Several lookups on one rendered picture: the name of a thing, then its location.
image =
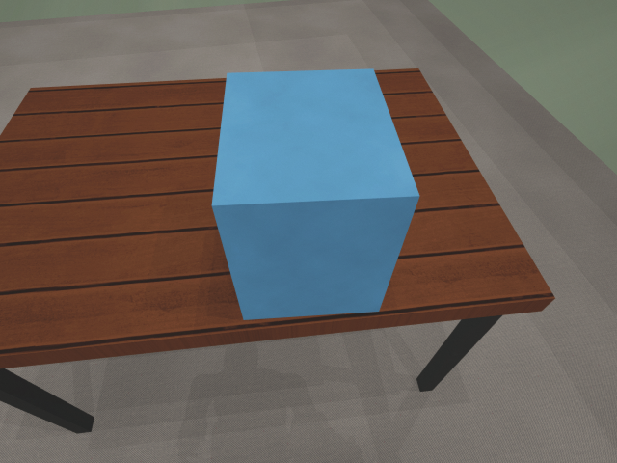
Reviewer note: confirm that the table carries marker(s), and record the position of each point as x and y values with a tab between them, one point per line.
109	244

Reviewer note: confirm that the carton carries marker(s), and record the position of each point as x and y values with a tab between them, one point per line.
313	195

